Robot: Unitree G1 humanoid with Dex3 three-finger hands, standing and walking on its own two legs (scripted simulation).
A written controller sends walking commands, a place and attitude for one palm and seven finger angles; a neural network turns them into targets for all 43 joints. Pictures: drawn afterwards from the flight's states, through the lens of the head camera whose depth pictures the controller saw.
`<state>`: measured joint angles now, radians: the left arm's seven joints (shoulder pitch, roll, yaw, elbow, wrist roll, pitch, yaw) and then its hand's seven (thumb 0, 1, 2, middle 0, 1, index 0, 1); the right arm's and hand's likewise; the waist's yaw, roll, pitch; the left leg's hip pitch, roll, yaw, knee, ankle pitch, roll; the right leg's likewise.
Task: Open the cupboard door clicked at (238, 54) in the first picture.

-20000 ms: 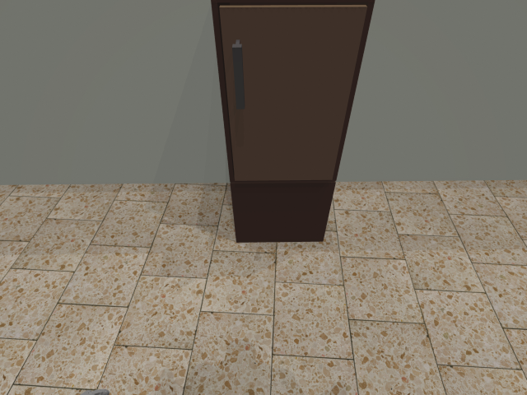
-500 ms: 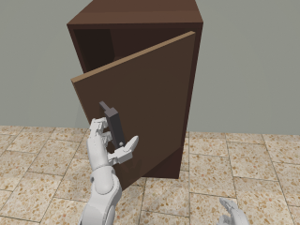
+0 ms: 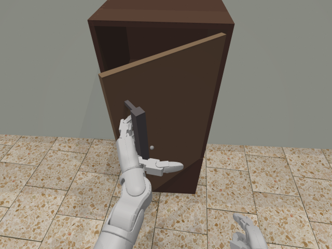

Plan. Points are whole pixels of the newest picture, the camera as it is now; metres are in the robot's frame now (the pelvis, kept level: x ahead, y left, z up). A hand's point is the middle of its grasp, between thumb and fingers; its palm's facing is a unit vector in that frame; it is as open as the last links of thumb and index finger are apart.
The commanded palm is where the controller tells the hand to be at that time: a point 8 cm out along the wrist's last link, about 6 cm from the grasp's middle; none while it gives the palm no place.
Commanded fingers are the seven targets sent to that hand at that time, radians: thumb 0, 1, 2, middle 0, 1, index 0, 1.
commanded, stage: slide the hand sideways off the handle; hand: left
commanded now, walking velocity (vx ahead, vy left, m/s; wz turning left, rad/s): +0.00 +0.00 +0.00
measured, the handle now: (136, 132) +0.37 +0.11 +0.10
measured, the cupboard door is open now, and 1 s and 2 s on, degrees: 41 42 42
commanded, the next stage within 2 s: draw the hand back to the body in 1.26 s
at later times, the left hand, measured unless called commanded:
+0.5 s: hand (146, 158) +0.29 +0.07 +0.10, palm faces -0.03 -1.00 +0.02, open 16.3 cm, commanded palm +0.25 +0.13 +0.10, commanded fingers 0.00 -0.50 0.30 -0.15 -0.30 -0.15 -0.30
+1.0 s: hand (123, 180) +0.24 +0.11 +0.09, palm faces +0.01 -1.00 -0.04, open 16.3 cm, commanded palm +0.21 +0.17 +0.10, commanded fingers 0.00 -0.50 0.30 -0.15 -0.30 -0.15 -0.30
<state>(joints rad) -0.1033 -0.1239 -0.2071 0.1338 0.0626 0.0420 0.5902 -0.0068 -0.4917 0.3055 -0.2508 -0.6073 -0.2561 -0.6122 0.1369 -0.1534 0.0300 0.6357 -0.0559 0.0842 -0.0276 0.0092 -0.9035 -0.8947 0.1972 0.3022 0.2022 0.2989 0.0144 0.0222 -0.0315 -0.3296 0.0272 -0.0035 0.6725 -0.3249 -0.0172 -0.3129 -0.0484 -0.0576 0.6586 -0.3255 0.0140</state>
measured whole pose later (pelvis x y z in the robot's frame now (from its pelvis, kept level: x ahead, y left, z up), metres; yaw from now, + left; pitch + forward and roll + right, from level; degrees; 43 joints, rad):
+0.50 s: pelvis +0.00 +0.00 +0.00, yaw -1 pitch +0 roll +0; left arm 0.03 0.03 -0.12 0.02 -0.08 -0.04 0.08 -0.01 -0.50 0.30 -0.12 -0.33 -0.14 -0.32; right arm 0.23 -0.20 0.05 0.57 0.00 -0.04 -0.03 0.01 -0.90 -0.89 0.20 0.30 0.20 0.30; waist 0.02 0.03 -0.04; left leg -0.33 0.03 0.01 0.66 -0.33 -0.02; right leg -0.34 -0.05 -0.04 0.68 -0.33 0.01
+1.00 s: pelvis +0.03 -0.03 -0.01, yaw +0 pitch +2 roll +0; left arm 0.44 0.15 0.02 -0.28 -0.18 -0.10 -0.13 -0.01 -0.50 0.30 -0.16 -0.30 -0.15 -0.30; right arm 0.23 -0.23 0.03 0.52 0.01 -0.13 -0.05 0.01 -0.90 -0.89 0.20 0.30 0.20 0.30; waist 0.04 0.05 -0.05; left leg -0.35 0.05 -0.02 0.71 -0.39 -0.05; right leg -0.34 -0.03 -0.08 0.72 -0.41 -0.01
